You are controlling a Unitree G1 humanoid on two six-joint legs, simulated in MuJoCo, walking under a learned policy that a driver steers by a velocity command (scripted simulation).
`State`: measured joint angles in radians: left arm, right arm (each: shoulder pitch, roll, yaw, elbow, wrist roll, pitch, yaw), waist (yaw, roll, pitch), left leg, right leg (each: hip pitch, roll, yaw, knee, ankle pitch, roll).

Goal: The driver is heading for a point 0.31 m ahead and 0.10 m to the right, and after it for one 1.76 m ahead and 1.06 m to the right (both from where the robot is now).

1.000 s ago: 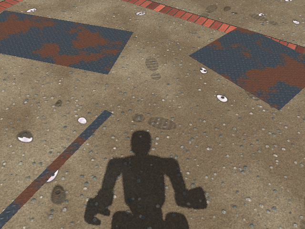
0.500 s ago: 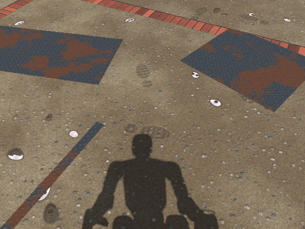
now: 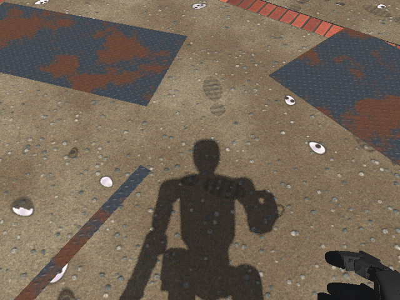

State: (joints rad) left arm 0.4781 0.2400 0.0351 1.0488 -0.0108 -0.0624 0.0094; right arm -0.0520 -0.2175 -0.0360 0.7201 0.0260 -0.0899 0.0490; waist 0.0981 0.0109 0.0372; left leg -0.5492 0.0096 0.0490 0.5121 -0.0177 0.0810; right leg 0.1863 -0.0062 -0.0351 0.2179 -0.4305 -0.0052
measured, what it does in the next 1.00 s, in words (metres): walks ahead, turning right: left foot, then right foot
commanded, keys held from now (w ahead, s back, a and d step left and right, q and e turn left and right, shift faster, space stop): w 0.06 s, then w+e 0.12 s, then e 0.82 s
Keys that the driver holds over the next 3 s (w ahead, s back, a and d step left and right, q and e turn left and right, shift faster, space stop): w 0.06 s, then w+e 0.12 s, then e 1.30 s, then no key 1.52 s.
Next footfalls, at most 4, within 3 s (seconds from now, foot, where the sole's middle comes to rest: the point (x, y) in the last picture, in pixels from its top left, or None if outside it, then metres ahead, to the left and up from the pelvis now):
0.02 left None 0.20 0.11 -0.76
0.52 right None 0.40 -0.12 -0.76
1.00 left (197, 295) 0.46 0.10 -0.76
1.44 right None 0.29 -0.11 -0.76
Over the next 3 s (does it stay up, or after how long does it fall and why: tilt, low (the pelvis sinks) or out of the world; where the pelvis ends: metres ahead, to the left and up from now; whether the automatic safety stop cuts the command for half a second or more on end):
stays up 0.38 0.01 0.02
